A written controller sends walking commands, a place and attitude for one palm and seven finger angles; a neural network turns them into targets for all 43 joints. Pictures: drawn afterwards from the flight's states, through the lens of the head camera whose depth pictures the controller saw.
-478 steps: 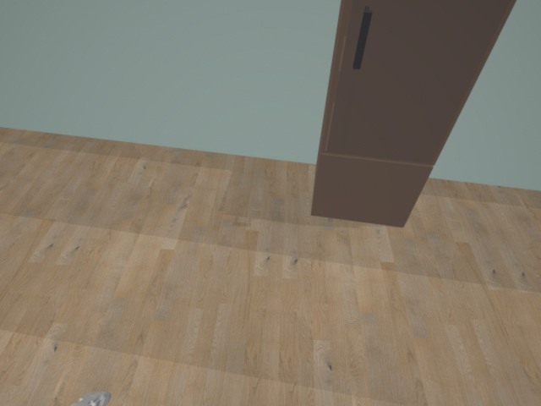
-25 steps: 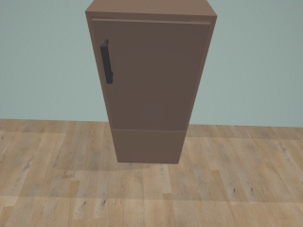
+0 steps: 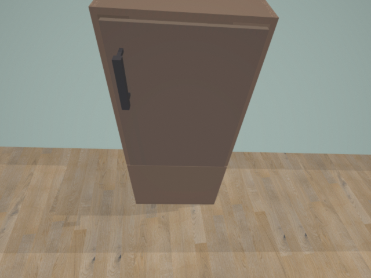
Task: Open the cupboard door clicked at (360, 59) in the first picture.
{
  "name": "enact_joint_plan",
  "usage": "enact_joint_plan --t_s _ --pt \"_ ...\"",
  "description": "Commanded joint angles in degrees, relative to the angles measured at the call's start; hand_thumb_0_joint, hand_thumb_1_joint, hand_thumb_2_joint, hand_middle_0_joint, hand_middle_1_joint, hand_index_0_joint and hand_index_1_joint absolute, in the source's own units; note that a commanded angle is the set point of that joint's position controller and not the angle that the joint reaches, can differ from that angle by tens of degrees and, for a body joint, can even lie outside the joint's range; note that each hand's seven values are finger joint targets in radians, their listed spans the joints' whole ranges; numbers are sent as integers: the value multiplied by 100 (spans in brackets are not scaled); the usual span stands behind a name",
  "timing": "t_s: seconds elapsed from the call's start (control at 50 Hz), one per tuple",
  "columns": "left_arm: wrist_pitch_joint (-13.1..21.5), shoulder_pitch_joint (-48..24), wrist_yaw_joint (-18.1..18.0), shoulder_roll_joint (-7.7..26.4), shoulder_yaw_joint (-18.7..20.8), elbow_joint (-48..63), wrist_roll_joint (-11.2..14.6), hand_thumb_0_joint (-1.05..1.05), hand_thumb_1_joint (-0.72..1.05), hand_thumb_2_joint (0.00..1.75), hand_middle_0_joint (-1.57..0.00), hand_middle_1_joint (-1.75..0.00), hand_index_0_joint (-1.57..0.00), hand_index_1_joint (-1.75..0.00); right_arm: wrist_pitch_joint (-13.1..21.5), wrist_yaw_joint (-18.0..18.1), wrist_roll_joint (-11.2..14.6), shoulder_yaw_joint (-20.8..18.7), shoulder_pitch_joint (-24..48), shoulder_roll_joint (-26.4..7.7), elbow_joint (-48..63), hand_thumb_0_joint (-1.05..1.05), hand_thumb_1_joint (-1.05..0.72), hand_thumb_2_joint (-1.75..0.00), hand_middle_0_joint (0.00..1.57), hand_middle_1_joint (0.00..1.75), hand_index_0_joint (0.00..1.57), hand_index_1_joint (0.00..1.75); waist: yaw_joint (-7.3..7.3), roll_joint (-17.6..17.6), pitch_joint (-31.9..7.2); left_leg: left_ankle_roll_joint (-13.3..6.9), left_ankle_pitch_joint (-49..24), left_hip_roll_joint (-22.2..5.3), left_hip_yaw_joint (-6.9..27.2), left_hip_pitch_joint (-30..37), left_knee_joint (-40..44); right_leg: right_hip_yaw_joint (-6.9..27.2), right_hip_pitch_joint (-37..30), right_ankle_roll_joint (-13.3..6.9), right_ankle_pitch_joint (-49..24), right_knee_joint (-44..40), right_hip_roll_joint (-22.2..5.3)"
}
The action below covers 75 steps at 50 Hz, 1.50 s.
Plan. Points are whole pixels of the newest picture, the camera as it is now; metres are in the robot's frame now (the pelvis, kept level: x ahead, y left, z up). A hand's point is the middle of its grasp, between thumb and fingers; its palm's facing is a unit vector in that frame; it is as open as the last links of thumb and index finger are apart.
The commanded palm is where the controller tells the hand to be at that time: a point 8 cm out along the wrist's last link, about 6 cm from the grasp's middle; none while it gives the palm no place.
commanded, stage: shuffle to correct the standing spot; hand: left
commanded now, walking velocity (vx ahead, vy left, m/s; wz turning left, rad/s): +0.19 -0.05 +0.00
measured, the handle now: (123, 80) +0.57 +0.21 +0.11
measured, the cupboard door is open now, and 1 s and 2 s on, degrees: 0 0 0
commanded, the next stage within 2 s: come to a stop and stand still in 0.04 s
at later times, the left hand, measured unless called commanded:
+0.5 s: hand (127, 262) +0.19 +0.15 -0.16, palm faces +0.06 -0.98 -0.20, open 7.4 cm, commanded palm none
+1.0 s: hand out of the picture +0.00 +0.17 -0.16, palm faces +0.07 -0.97 -0.22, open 7.4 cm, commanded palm none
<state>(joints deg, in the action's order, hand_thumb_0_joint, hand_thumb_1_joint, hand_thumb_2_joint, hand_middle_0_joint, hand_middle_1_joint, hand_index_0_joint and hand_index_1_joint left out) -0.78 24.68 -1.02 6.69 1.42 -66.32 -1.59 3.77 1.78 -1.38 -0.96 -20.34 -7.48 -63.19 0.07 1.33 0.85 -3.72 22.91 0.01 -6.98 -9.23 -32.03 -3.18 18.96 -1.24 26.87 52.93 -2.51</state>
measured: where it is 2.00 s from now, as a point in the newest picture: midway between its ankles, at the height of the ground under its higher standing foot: outside the picture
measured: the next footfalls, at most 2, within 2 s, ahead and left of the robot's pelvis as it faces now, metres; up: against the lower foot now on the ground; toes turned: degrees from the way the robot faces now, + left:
right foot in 0.28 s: +0.21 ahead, -0.13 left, +0.00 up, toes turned -5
left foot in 0.60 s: +0.12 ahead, +0.12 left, +0.00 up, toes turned +8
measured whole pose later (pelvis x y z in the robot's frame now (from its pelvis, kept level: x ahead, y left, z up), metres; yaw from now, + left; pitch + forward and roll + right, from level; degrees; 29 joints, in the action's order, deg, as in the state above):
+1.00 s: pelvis +0.04 -0.01 +0.01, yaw +1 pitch +0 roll +0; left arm -1.9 20.6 -1.2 9.0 1.8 -62.3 -1.0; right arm -0.7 1.7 -0.9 -2.7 -14.1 -9.5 -60.2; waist 0.1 -1.2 1.4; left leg -0.3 10.2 -2.4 -5.2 -16.6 -27.0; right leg -2.4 8.1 -0.7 17.0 26.0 0.1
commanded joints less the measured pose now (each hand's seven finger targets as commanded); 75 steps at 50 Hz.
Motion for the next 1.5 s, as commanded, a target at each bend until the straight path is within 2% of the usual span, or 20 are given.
enact_joint_plan --t_s 0.0,0.14,0.22,0.26,0.28,0.34,0.54,0.56,0.58,0.62,0.66,0.82,0.92,0.96,1.0,1.16,1.4,1.42,1.44,1.48 --pt "290 -759 71 234 78 730 32 0 90 90 -20 -30 -20 -30 106 106 14 -67 -1112 -716 -201 0 -90 -90 20 30 20 30 -268 -452 660 -925 -4330 -1805 1610 1095 1575 66 2057 37 -423 797 -340" --pt "249 -1437 157 184 87 1037 65 0 90 90 -20 -30 -20 -30 94 130 -9 -93 -1033 -647 -294 0 -90 -90 20 30 20 30 -206 -886 494 -524 -4891 -1280 653 836 1557 -506 928 -59 -1434 -1301 15" --pt "314 -282 10 612 187 746 39 0 90 90 -20 -30 -20 -30 -35 118 77 -107 -882 -629 -252 0 -90 -90 20 30 20 30 358 -358 -211 -46 -4500 -1003 575 51 -9 -266 -1473 -102 -3124 -2540 10" --pt "420 202 -93 1522 349 688 60 0 90 90 -20 -30 -20 -30 -106 99 197 -158 -1263 -474 -124 0 -90 -90 20 30 20 30 314 900 -1366 383 967 -44 378 -1004 -2553 1842 -2908 -1250 -7460 -2507 -2333" --pt "421 -149 -104 1790 406 836 83 0 90 90 -20 -30 -20 -30 -150 155 214 -286 -1011 -845 -22 0 -90 -90 20 30 20 30 218 474 -1201 291 1396 -157 845 -896 -2977 1658 -2237 -1619 -7407 -2707 -2407" --pt "209 -1125 -231 1024 242 1087 54 0 90 90 -20 -30 -20 -30 -454 92 136 -191 -585 -122 29 0 -90 -90 20 30 20 30 -57 748 -3 430 1167 -453 808 -1156 -3221 1062 -399 -1373 -5586 -3115 -2057" --pt "-89 -1554 -147 1193 366 1461 11 0 90 90 -20 -30 -20 -30 -470 -58 56 -277 -688 -270 410 0 -90 -90 20 30 20 30 -305 582 -354 539 -698 -153 169 69 -82 698 571 -555 -1584 -2914 -1234" --pt "-140 -1496 -114 950 328 1526 47 0 90 90 -20 -30 -20 -30 -434 -54 54 -308 -685 -482 454 0 -90 -90 20 30 20 30 -302 -111 -185 436 -586 -421 684 184 665 463 938 -265 -658 -2440 -815" --pt "-185 -1426 -82 589 269 1633 104 0 90 90 -20 -30 -20 -30 -383 -42 -17 -396 -445 -899 651 0 -90 -90 20 30 20 30 -264 -1587 68 -16 11 -1546 2258 -471 1787 -29 1198 161 32 -1497 -110" --pt "-189 -1459 -55 705 261 1634 60 0 90 90 -20 -30 -20 -30 -338 -9 -77 -359 649 -1116 1074 0 -90 -90 20 30 20 30 8 -1362 442 -683 716 -2111 2665 -2031 2576 470 425 180 -235 -184 -127" --pt "-180 -996 2 603 290 1295 -15 0 90 90 -20 -30 -20 -30 -290 34 -69 -282 978 -916 1034 0 -90 -90 20 30 20 30 186 -947 330 -406 470 -1565 1918 -1649 2268 504 371 207 -698 231 4" --pt "-86 -835 50 534 119 1053 20 0 90 90 -20 -30 -20 -30 -342 49 -42 -373 216 -1059 664 0 -90 -90 20 30 20 30 -295 -820 171 -511 -710 -1672 1785 129 1956 179 336 270 -93 -1593 7" --pt "48 27 -38 718 116 640 43 0 90 90 -20 -30 -20 -30 -345 5 90 -295 334 -793 525 0 -90 -90 20 30 20 30 -9 -42 -159 152 -1176 -850 898 -627 869 720 -1327 0 -1681 -3629 -357" --pt "109 -75 -62 972 76 593 71 0 90 90 -20 -30 -20 -30 -330 -39 99 -153 511 -464 555 0 -90 -90 20 30 20 30 -63 570 62 371 -841 -383 415 -660 584 1184 -860 -338 -1854 -3815 -999" --pt "208 -232 -82 765 19 494 97 0 90 90 -20 -30 -20 -30 -357 -47 46 -132 495 -495 365 0 -90 -90 20 30 20 30 -110 806 178 396 -1182 -458 445 -381 577 977 -628 -325 -2176 -3735 -732" --pt "170 -68 -129 547 -48 307 123 0 90 90 -20 -30 -20 -30 -377 -11 67 -71 156 -394 -129 0 -90 -90 20 30 20 30 -72 -158 700 383 -1441 -613 592 -200 935 700 -349 -119 -1148 -3803 -387" --pt "181 36 -168 343 -28 283 119 0 90 90 -20 -30 -20 -30 -349 41 68 -68 -63 -231 -229 0 -90 -90 20 30 20 30 -29 -126 608 393 -1587 -620 611 -223 942 639 -574 -123 -1502 -3728 -360" --pt "286 -266 -180 1439 -91 786 -8 0 90 90 -20 -30 -20 -30 -357 -77 6 -72 230 -803 460 0 -90 -90 20 30 20 30 -157 -221 1266 356 -1214 -378 932 -405 713 670 -26 -115 -1106 -3699 -257" --pt "310 -346 -184 944 38 787 24 0 90 90 -20 -30 -20 -30 -237 -17 -37 -187 170 -677 559 0 -90 -90 20 30 20 30 -110 -697 380 317 -1538 -538 784 -347 292 769 -238 -194 -1420 -3250 -512" --pt "318 -219 -197 751 -23 758 41 0 90 90 -20 -30 -20 -30 -226 45 -12 -130 -29 -353 468 0 -90 -90 20 30 20 30 -91 -127 -218 310 -1527 -449 733 -416 -29 843 -612 -256 -2047 -3312 -623"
